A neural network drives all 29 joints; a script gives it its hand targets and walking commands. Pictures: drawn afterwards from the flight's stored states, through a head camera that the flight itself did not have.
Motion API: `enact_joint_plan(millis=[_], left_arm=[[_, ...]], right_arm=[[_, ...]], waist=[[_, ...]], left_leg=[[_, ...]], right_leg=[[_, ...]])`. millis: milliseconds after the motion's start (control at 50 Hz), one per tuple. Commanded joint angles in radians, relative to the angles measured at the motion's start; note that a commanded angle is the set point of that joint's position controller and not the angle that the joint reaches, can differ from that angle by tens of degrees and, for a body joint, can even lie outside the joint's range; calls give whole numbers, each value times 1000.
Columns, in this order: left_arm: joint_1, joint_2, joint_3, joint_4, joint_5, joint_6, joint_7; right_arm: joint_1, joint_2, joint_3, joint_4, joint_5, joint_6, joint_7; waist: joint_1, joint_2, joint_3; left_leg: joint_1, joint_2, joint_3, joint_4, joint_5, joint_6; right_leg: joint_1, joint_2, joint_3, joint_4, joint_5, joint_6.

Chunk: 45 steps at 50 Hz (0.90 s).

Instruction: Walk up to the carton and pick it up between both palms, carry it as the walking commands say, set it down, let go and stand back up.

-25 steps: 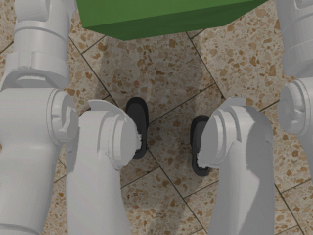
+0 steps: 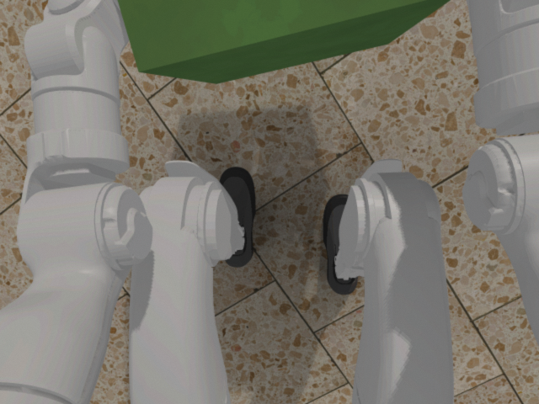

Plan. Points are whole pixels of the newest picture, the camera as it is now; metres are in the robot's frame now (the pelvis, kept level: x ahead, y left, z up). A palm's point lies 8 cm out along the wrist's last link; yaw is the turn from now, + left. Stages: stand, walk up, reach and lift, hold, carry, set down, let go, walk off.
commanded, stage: reach and lift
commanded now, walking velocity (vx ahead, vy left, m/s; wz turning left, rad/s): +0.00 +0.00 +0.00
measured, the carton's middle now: out of the picture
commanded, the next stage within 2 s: none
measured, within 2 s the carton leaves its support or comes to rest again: neither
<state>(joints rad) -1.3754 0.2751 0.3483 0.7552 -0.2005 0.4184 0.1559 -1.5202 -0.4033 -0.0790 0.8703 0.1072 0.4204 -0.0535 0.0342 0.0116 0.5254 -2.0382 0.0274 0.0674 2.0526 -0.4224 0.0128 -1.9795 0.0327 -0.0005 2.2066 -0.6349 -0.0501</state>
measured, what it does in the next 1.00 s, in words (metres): rises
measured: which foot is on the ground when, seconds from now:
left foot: down 0.00-1.00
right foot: down 0.00-1.00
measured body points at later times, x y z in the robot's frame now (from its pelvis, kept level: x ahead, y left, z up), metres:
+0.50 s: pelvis -0.01 +0.00 +0.06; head +0.32 -0.02 +0.35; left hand +0.54 +0.19 -0.03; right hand +0.57 -0.16 -0.03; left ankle +0.17 +0.12 -0.36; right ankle +0.11 -0.10 -0.36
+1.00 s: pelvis -0.02 +0.00 +0.11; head +0.29 -0.02 +0.43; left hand +0.52 +0.19 +0.04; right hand +0.55 -0.16 +0.05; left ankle +0.17 +0.12 -0.36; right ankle +0.11 -0.10 -0.36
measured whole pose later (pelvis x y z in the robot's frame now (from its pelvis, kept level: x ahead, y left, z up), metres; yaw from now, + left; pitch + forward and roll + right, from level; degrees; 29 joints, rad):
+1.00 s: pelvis -0.02 +0.00 +0.11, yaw -2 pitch +15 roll +3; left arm -1.21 0.21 0.43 0.58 -0.09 0.53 0.12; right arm -1.38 -0.33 -0.10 0.79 0.07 0.47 -0.05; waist 0.03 -0.01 0.53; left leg -1.60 0.03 0.07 1.73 -0.39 0.01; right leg -1.56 0.06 0.02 1.86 -0.56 -0.03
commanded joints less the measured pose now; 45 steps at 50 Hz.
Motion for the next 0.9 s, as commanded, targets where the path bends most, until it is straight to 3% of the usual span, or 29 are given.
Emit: enact_joint_plan(millis=[0,40,220,400,460,560,760,880], left_arm=[[-874,-989,-425,-459,-34,7,-260],[-871,-979,-420,-468,-21,16,-262],[-802,-1030,-446,-447,-10,57,-282],[-787,-1030,-459,-497,-10,61,-285],[-781,-1028,-446,-482,8,63,-289],[-753,-1037,-461,-496,12,68,-294],[-735,-1062,-499,-509,-2,83,-296],[-718,-1073,-506,-506,5,86,-298]], right_arm=[[-614,1101,249,-412,106,-15,274],[-579,1117,235,-365,98,-2,274],[-563,1127,231,-413,81,9,281],[-552,1151,264,-443,91,13,283],[-525,1166,253,-400,81,18,284],[-508,1196,271,-423,96,19,284],[-503,1197,284,-455,98,22,283],[-495,1209,288,-457,100,19,287]], waist=[[15,-127,-2503],[17,-116,-2482],[12,-114,-2521],[42,-135,-2561],[55,-140,-2510],[75,-122,-2560],[65,-112,-2568],[80,-103,-2561]], left_leg=[[894,-157,13,-135,322,-10],[887,-154,15,-156,306,-11],[953,-159,0,-227,312,-14],[1031,-159,-14,-287,348,-15],[1013,-157,-14,-312,308,-12],[1076,-162,-14,-349,328,-11],[1169,-163,-37,-427,317,-14],[1209,-163,-39,-472,296,-14]], right_leg=[[752,98,5,-389,434,36],[750,100,10,-408,423,36],[790,114,5,-473,417,34],[856,119,16,-531,438,39],[856,117,23,-559,400,40],[915,122,28,-591,416,42],[959,124,29,-655,385,39],[989,122,34,-700,357,38]])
